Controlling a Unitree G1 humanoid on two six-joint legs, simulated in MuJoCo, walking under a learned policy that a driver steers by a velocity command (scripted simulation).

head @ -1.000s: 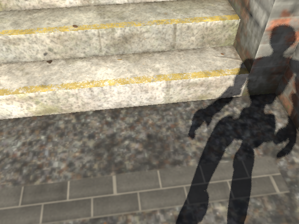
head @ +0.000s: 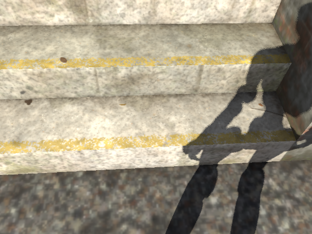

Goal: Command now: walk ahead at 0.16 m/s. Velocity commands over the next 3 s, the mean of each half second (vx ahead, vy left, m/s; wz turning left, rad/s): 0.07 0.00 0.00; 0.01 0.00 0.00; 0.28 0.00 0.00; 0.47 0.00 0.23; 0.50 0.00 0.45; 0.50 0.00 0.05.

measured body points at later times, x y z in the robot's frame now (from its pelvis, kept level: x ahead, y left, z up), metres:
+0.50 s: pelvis +0.06 -0.02 +0.01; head +0.06 -0.02 +0.46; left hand +0.10 +0.22 -0.14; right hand +0.10 -0.26 -0.15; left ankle +0.09 +0.09 -0.74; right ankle +0.07 -0.11 -0.74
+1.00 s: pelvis +0.07 -0.02 +0.01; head +0.08 -0.02 +0.45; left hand +0.12 +0.22 -0.15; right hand +0.13 -0.27 -0.15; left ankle +0.09 +0.09 -0.74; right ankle +0.07 -0.11 -0.74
